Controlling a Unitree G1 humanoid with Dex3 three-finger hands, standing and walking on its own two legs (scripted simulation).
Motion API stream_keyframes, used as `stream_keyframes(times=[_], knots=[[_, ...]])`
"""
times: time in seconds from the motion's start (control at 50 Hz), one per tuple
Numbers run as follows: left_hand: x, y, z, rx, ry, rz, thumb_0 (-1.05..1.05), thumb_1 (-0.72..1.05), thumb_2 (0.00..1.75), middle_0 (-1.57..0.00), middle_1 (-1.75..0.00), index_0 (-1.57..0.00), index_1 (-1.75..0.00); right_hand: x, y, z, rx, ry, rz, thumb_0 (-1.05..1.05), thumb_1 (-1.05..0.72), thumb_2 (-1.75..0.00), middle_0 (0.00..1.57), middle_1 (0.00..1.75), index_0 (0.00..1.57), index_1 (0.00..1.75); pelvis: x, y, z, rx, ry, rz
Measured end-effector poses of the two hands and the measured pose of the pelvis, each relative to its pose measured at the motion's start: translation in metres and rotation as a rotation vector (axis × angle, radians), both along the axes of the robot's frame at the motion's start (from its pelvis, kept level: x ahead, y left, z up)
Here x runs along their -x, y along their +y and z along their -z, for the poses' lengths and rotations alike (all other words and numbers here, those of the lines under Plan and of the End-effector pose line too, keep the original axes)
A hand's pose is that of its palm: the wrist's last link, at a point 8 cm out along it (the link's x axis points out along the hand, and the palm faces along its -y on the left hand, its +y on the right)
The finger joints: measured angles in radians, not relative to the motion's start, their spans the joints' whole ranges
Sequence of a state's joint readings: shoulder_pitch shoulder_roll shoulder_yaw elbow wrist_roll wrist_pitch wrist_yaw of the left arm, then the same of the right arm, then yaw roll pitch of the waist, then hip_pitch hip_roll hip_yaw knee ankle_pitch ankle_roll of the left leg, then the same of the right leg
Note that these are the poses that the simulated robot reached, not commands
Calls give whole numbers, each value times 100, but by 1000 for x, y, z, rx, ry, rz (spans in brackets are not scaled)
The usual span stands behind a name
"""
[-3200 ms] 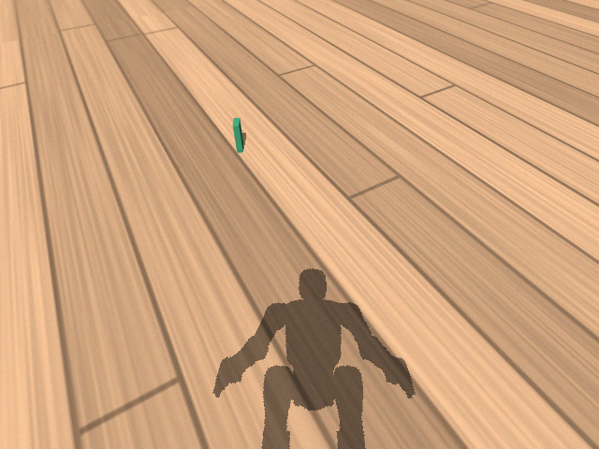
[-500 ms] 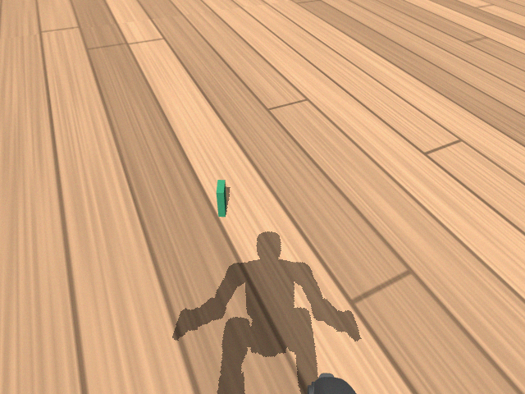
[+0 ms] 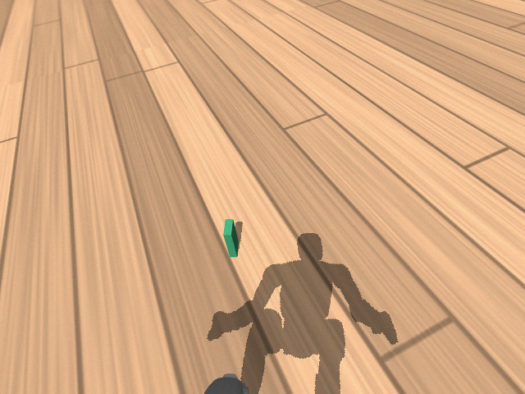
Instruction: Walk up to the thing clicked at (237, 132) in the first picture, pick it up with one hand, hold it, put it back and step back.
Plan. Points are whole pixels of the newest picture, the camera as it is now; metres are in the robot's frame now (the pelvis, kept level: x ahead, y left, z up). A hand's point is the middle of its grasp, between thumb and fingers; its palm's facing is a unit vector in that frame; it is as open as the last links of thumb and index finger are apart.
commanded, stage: walk up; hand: left
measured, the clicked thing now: (231, 238) +0.87 +0.24 -0.69
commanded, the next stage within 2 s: none
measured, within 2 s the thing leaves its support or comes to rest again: neither
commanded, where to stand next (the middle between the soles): +0.54 +0.03 m, yaw +2 degrees
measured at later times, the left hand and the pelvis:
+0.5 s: hand (122, 360) +0.23 +0.31 -0.15, palm faces -0.02 -0.95 -0.32, open 7.4 cm; pelvis +0.18 +0.04 +0.00, yaw +1 degrees
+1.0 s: hand (161, 282) +0.37 +0.26 -0.13, palm faces +0.02 -0.92 -0.40, open 7.4 cm; pelvis +0.33 -0.01 +0.00, yaw +1 degrees
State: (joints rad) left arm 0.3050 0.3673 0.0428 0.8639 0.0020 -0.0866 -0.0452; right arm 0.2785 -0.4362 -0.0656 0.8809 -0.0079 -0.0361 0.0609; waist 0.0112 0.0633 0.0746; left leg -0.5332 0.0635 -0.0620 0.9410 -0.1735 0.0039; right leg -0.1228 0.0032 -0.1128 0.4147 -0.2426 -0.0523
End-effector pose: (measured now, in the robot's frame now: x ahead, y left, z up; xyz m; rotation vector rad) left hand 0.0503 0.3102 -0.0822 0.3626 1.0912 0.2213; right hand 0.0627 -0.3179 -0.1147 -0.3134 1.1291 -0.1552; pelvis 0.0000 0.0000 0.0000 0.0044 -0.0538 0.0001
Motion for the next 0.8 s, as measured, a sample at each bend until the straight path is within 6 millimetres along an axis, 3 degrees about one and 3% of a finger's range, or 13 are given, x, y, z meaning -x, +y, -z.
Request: stream_keyframes(times=[0.08, 0.16, 0.24, 0.28, 0.38, 0.5, 0.66, 0.74, 0.8], knots=[[-8, 10, 11, 9, 31, -38, 1, 90, 90, -21, -30, -21, -30, -36, 4, -5, 26, 32, -32, 1, -91, -90, 20, 30, 20, 30, -30, 4, 3, 22, 5, -15], [-21, 25, 32, 28, 73, -69, 1, 90, 90, -20, -30, -21, -30, -84, 18, -7, 50, 24, -70, 1, -91, -90, 20, 30, 20, 30, -63, 13, 12, 42, 9, -30], [-46, 40, 56, 48, 118, -86, 1, 90, 90, -20, -30, -21, -30, -135, 37, -11, 77, -36, -99, 1, -90, -90, 20, 30, 20, 30, -98, 28, 23, 9, 8, -34], [-63, 41, 59, 63, 131, -81, 1, 90, 90, -20, -30, -21, -30, -153, 45, -16, 82, -83, -97, 1, -90, -90, 20, 30, 20, 30, -110, 35, 22, 18, 2, -30], [-116, 42, 49, 87, 100, -29, 1, 90, 90, -20, -30, -21, -30, -173, 55, -32, 77, -114, -54, 1, -90, -90, 21, 30, 21, 30, -141, 40, 8, 24, -11, -27], [-168, 45, 36, 73, 69, -12, 1, 90, 90, -20, -30, -21, -30, -184, 45, -32, 74, -68, -31, 1, -90, -90, 21, 30, 21, 30, -179, 36, 3, -2, -14, -19], [-239, 25, 21, 6, 63, 12, 1, 90, 90, -20, -30, -21, -30, -209, 7, -2, 41, 6, 19, 1, -90, -90, 21, 30, 21, 30, -237, 11, 12, -34, 2, -7], [-274, 7, 17, -36, 2, 10, 1, 90, 90, -20, -30, -21, -30, -235, -9, 22, 21, 46, 17, 1, -90, -90, 21, 30, 20, 30, -264, -8, 22, -3, -8, -21], [-288, -6, 8, -31, -30, -8, 1, 90, 90, -20, -30, -21, -30, -260, -10, 23, 0, 62, -10, 1, -90, -90, 20, 30, 20, 30, -280, -15, 15, -28, -14, -16]])
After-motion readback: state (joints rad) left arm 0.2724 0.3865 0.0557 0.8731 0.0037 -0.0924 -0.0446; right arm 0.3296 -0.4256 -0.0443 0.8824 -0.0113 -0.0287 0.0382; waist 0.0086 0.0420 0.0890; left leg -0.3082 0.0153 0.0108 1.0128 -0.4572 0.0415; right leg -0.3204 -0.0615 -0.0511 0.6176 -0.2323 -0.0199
